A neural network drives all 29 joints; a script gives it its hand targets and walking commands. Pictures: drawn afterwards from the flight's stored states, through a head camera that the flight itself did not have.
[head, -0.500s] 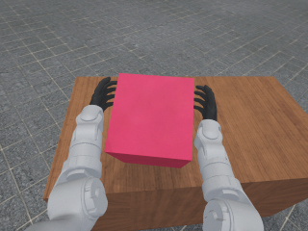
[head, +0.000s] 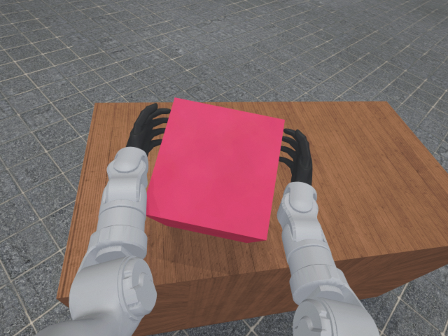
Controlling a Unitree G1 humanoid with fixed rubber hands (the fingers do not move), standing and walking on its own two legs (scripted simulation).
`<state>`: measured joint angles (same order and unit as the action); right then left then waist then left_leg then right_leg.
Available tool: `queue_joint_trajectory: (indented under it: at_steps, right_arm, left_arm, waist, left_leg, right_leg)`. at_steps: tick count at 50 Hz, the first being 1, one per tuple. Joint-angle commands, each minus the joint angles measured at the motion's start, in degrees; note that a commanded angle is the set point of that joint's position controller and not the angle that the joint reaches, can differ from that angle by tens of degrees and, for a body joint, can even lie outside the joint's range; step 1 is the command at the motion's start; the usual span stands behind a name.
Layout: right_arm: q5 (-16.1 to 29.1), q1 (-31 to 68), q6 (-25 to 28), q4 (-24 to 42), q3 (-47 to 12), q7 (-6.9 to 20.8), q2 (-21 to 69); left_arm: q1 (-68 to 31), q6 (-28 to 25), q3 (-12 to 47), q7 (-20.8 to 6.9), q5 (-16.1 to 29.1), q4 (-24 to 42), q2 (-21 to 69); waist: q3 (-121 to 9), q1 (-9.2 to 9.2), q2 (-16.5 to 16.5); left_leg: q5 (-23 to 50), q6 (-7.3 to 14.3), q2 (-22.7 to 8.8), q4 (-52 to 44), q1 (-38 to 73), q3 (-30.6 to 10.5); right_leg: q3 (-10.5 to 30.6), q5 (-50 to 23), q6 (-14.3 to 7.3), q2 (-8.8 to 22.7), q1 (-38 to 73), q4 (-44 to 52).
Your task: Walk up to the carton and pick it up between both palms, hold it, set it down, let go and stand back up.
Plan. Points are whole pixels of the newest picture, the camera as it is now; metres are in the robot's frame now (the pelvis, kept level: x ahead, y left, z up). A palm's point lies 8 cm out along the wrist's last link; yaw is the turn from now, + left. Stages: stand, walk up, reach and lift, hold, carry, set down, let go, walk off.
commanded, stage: set down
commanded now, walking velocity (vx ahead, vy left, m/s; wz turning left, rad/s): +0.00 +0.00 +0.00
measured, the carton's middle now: (216, 181) +0.41 -0.01 +0.00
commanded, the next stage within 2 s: none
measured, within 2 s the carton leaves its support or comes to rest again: neither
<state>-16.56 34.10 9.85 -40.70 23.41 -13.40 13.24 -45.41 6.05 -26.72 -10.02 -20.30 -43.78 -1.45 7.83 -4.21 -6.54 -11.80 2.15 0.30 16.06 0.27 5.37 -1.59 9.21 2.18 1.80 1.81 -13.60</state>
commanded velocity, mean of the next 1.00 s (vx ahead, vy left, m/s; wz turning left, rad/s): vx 0.00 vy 0.00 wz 0.00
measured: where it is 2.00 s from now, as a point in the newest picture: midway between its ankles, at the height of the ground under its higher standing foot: outside the picture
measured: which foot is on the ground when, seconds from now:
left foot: down 0.00-1.00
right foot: down 0.00-1.00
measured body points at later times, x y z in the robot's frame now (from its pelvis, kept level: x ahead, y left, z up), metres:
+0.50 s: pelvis +0.00 +0.00 +0.00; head +0.03 +0.02 +0.45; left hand +0.45 +0.11 +0.09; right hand +0.37 -0.17 +0.09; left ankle -0.03 +0.08 -0.75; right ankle -0.03 -0.14 -0.75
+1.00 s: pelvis +0.00 -0.01 +0.00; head +0.04 +0.02 +0.44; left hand +0.45 +0.11 +0.09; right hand +0.37 -0.17 +0.09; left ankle -0.03 +0.08 -0.75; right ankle -0.03 -0.14 -0.75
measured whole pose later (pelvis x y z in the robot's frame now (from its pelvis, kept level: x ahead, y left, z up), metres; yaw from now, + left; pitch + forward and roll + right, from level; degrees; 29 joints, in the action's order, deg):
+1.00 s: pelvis +0.00 -0.01 +0.00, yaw -3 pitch -4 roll -1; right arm -18.7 35.3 13.1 -41.4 24.9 -12.1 13.3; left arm -45.8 0.7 -30.4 -12.0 -22.5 -45.9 -1.4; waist 8.9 -3.9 -4.1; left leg -12.5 2.3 -0.4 16.0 0.2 8.6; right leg -2.6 10.2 2.1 1.7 0.6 -13.6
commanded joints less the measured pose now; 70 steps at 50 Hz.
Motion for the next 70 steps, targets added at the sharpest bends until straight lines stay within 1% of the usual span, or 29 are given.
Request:
queue_joint_trajectory:
  at_steps: [1,2,4,9,11,13,15,18,19,20,27,28,32,33,34,37,39,42,43,44,47,52,54,56,60,62,65,66,70]
  right_arm:
    - [-3.7,24.7,3.7,-3.8,-13.1,8.5,21.2]
    - [-3.9,23.0,3.8,-4.2,-13.3,8.8,20.3]
    - [-4.5,20.6,1.4,-5.9,-11.8,8.7,20.6]
    - [-4.4,22.1,0.9,-4.4,-13.7,9.2,20.1]
    - [-5.4,20.4,-0.3,-4.9,-13.1,9.0,19.9]
    - [-4.5,19.3,-0.1,-4.2,-16.1,8.6,21.8]
    - [-5.8,18.5,-0.1,-3.7,-15.3,8.6,21.2]
    - [-5.1,20.0,0.6,-2.3,-17.0,8.4,23.5]
    - [-5.5,20.8,0.5,-3.3,-16.9,8.6,23.0]
    - [-5.6,19.4,1.3,-3.3,-16.4,8.3,23.4]
    - [-5.1,17.6,0.1,-7.3,-13.3,8.5,21.9]
    - [-4.0,18.3,0.2,-6.4,-13.2,8.8,20.4]
    - [-5.2,16.8,0.7,-7.0,-12.9,8.7,21.0]
    - [-4.6,16.4,1.1,-8.0,-12.7,8.5,20.4]
    - [-4.8,16.3,1.5,-6.4,-14.4,8.5,21.0]
    - [-4.4,14.5,1.2,-7.2,-13.4,8.4,18.9]
    - [-5.0,13.8,1.5,-9.0,-12.6,8.2,18.7]
    - [-3.8,13.7,1.6,-9.1,-14.4,8.2,18.3]
    - [-4.2,12.9,1.7,-9.4,-13.4,8.1,17.7]
    - [-5.0,14.6,1.9,-8.0,-13.5,7.6,17.9]
    - [-5.0,12.6,2.0,-9.7,-12.5,7.6,18.3]
    - [-3.3,11.2,2.3,-9.4,-14.9,7.2,17.3]
    - [-4.2,12.0,3.2,-10.6,-14.7,7.2,17.6]
    - [-4.6,11.1,2.0,-11.1,-14.7,7.5,18.0]
    - [-4.1,8.7,3.0,-13.0,-13.9,6.9,15.5]
    - [-3.9,8.4,2.9,-11.4,-14.9,7.1,15.9]
    - [-3.5,10.0,3.9,-11.9,-13.2,6.9,14.5]
    - [-2.9,10.8,4.5,-9.5,-15.3,7.0,14.4]
    - [-4.2,8.8,3.6,-12.1,-15.0,6.8,14.9]
  left_arm:
    - [-22.6,-1.2,10.9,-4.6,-6.0,-2.5,22.0]
    - [-22.9,-1.6,11.8,-4.3,-5.0,-0.9,22.5]
    - [-21.8,-0.7,7.3,-5.2,-7.3,-3.8,20.1]
    - [-21.4,-1.5,6.1,-6.0,-5.9,-2.9,19.4]
    - [-22.0,-1.8,3.2,-6.7,-6.8,-5.1,17.5]
    - [-19.4,-2.2,2.9,-7.0,-7.5,-5.2,17.6]
    - [-20.9,-3.0,2.7,-7.3,-7.0,-4.5,17.3]
    - [-21.5,-3.9,2.8,-7.2,-6.1,-5.1,17.0]
    - [-22.8,-4.4,1.4,-7.3,-7.2,-5.3,15.8]
    - [-22.0,-4.5,3.2,-7.3,-7.4,-5.4,17.2]
    - [-20.6,-3.8,2.2,-6.6,-7.8,-5.6,15.6]
    - [-21.3,-3.4,4.6,-6.5,-6.5,-4.8,17.0]
    - [-19.4,-3.3,2.3,-6.4,-8.8,-4.7,17.0]
    - [-19.4,-3.7,5.0,-6.1,-7.7,-3.0,17.6]
    - [-19.1,-4.2,2.7,-5.8,-8.4,-2.7,16.4]
    - [-18.1,-3.6,3.9,-6.0,-8.5,-2.6,17.4]
    - [-18.4,-3.2,3.2,-6.3,-8.9,-4.8,16.3]
    - [-16.0,-3.9,1.9,-5.9,-8.6,-4.6,14.1]
    - [-16.7,-4.1,3.7,-6.3,-7.6,-4.6,16.2]
    - [-17.5,-4.1,2.3,-6.4,-7.9,-5.8,13.2]
    - [-16.5,-4.8,1.9,-5.9,-9.2,-5.7,13.5]
    - [-14.5,-5.0,0.1,-6.1,-8.8,-6.3,11.2]
    - [-15.2,-5.3,2.3,-5.7,-8.2,-5.6,14.5]
    - [-13.9,-4.8,-0.6,-6.2,-9.3,-6.9,12.0]
    - [-13.5,-5.3,2.2,-5.8,-8.6,-6.1,12.4]
    - [-12.1,-5.5,0.3,-5.9,-9.9,-7.8,12.9]
    - [-14.3,-6.2,1.4,-5.4,-9.1,-7.1,11.4]
    - [-12.9,-6.3,-0.5,-5.2,-9.6,-7.9,10.8]
    - [-11.8,-6.5,-0.8,-5.2,-10.1,-8.2,9.9]
  waist:
    - [-21.9,3.37,14.4]
    - [-22.1,2.18,14.6]
    - [-16.4,4.25,11.9]
    - [-17.9,5.08,7.8]
    - [-15.9,5.88,7.1]
    - [-15.7,6.79,5.6]
    - [-16.6,5.00,3.4]
    - [-19.3,5.67,3.7]
    - [-18.7,7.48,3.8]
    - [-19.4,5.36,4.7]
    - [-13.9,6.34,8.2]
    - [-14.2,4.52,8.9]
    - [-15.2,6.18,8.8]
    - [-15.2,4.29,10.4]
    - [-16.7,6.32,8.8]
    - [-13.7,6.13,10.7]
    - [-11.9,5.41,9.7]
    - [-13.1,7.14,8.0]
    - [-11.6,4.10,7.7]
    - [-12.5,6.17,6.7]
    - [-13.3,5.31,6.2]
    - [-10.8,7.07,4.0]
    - [-12.0,5.17,6.0]
    - [-8.2,7.59,5.1]
    - [-8.0,4.79,6.4]
    - [-8.8,7.09,4.3]
    - [-8.5,5.24,6.8]
    - [-9.1,7.69,4.6]
    - [-8.1,7.39,6.3]
  left_leg:
    - [29.7,-5.7,-2.2,2.9,6.8,1.5]
    - [32.8,-6.1,-2.8,3.7,8.1,0.9]
    - [23.6,-3.7,-1.5,1.4,3.7,3.1]
    - [24.9,-2.5,-1.9,1.3,3.0,2.3]
    - [18.3,-1.4,-1.3,-0.6,-0.7,3.0]
    - [17.6,-0.6,-0.2,0.2,-4.0,3.6]
    - [14.0,-0.4,-0.3,-0.5,-5.7,2.6]
    - [14.3,-0.3,-0.1,-1.2,-6.3,2.6]
    - [14.7,0.1,-0.4,-0.6,-6.2,3.1]
    - [14.5,-0.2,-0.1,-0.5,-6.3,3.0]
    - [17.4,-0.9,-0.8,-0.2,-4.0,1.9]
    - [17.5,-1.4,-1.1,0.1,-2.3,1.6]
    - [20.2,-1.6,-1.0,0.8,-1.6,2.2]
    - [21.6,-2.1,-1.3,1.3,-0.1,1.7]
    - [23.1,-1.4,-0.8,1.7,-1.3,2.2]
    - [25.1,-2.4,-1.6,1.7,0.2,1.7]
    - [23.7,-2.0,-1.8,0.9,-0.4,1.5]
    - [22.8,-1.0,-1.2,1.2,-1.6,2.1]
    - [22.6,-1.5,-1.6,1.7,-1.7,1.1]
    - [20.2,-0.8,-1.1,2.1,-4.6,2.3]
    - [18.5,-0.6,-1.8,1.0,-3.9,1.4]
    - [18.0,0.5,-1.1,1.5,-5.1,1.6]
    - [20.2,-0.5,-1.2,1.4,-3.7,1.3]
    - [18.8,0.7,-0.9,1.2,-3.4,1.8]
    - [20.0,-1.0,-1.7,1.5,-3.1,0.7]
    - [20.5,0.0,-2.1,1.5,-3.1,0.7]
    - [19.9,-0.4,-2.1,2.2,-3.7,0.6]
    - [18.6,0.3,-1.7,2.4,-5.8,1.2]
    - [19.0,0.4,-1.6,2.0,-5.0,0.7]
  right_leg:
    - [-5.8,-11.9,-0.8,-3.6,-3.9,0.0]
    - [-6.3,-12.3,-1.0,-4.1,-5.6,-0.4]
    - [-5.5,-10.4,-0.8,-3.3,-1.2,0.1]
    - [-5.7,-12.8,-0.3,-3.7,-0.7,-1.2]
    - [-5.0,-13.0,0.1,-2.6,3.0,-1.1]
    - [-3.6,-21.7,1.2,-1.8,5.4,-2.9]
    - [-3.5,-22.7,1.9,-1.6,7.5,-3.3]
    - [-3.6,-26.0,2.2,-1.5,8.6,-3.9]
    - [-3.1,-26.3,2.2,-1.2,8.4,-4.9]
    - [-3.3,-25.3,1.7,-1.2,7.4,-4.0]
    - [-3.8,-18.1,0.7,-1.9,3.6,-3.2]
    - [-4.5,-16.2,0.4,-2.2,1.3,-2.8]
    - [-4.3,-15.2,0.1,-2.8,0.7,-2.3]
    - [-4.9,-14.6,-0.6,-2.9,-1.5,-2.0]
    - [-4.3,-17.3,0.0,-2.8,0.6,-2.5]
    - [-5.0,-14.5,-0.5,-3.4,-1.8,-2.5]
    - [-5.1,-12.7,-0.6,-3.1,-1.8,-1.8]
    - [-4.4,-15.0,0.0,-2.8,-0.6,-2.2]
    - [-5.0,-17.6,0.1,-2.7,-2.3,-2.1]
    - [-4.2,-18.8,0.4,-2.3,-0.8,-3.2]
    - [-4.3,-15.6,0.3,-2.2,-1.1,-1.8]
    - [-3.4,-18.6,0.9,-1.7,-0.8,-2.7]
    - [-4.3,-17.9,0.5,-2.3,-1.6,-2.5]
    - [-3.7,-14.9,0.4,-1.9,-2.5,-2.5]
    - [-4.8,-14.2,-0.2,-2.5,-3.6,-2.2]
    - [-4.7,-14.1,-0.2,-2.5,-3.8,-2.0]
    - [-4.7,-14.3,-0.4,-2.6,-5.0,-1.9]
    - [-3.7,-13.7,-0.1,-2.5,-4.3,-2.6]
    - [-4.0,-14.3,-0.2,-2.1,-3.8,-2.2]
